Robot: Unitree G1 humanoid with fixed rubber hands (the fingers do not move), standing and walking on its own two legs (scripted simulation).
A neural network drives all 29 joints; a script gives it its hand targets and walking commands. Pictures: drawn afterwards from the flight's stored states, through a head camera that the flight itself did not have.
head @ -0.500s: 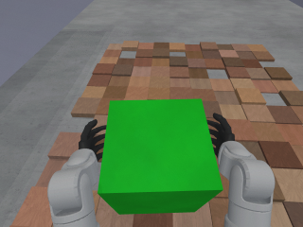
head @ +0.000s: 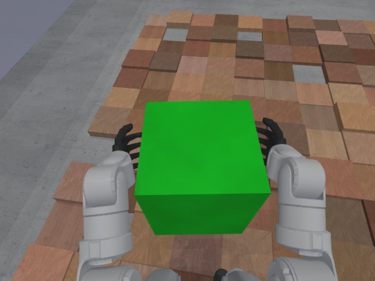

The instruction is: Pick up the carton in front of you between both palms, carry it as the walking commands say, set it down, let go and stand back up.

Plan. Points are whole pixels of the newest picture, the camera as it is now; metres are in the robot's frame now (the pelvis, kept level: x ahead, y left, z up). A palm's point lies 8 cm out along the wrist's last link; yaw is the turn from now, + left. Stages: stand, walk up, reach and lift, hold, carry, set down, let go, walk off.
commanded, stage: carry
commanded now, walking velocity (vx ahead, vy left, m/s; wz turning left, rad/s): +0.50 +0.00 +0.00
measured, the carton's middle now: (198, 173) +0.34 +0.01 +0.01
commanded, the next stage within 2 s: none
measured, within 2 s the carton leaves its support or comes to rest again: neither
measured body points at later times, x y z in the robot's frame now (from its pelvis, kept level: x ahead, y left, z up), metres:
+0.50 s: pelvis +0.34 +0.04 +0.04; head +0.37 +0.05 +0.49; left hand +0.67 +0.17 +0.14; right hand +0.65 -0.14 +0.15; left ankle +0.36 +0.10 -0.70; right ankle +0.28 -0.09 -0.62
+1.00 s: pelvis +0.66 -0.05 +0.04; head +0.67 -0.06 +0.49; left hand +0.92 +0.11 +0.12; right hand +0.94 -0.19 +0.11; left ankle +0.61 +0.11 -0.62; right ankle +0.70 -0.11 -0.70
